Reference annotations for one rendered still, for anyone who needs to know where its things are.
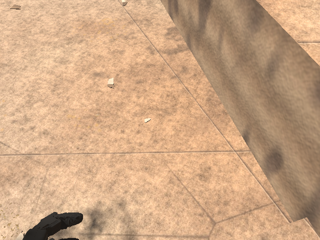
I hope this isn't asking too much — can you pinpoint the robot left hand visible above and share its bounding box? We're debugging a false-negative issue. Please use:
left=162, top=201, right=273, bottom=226
left=22, top=212, right=83, bottom=240

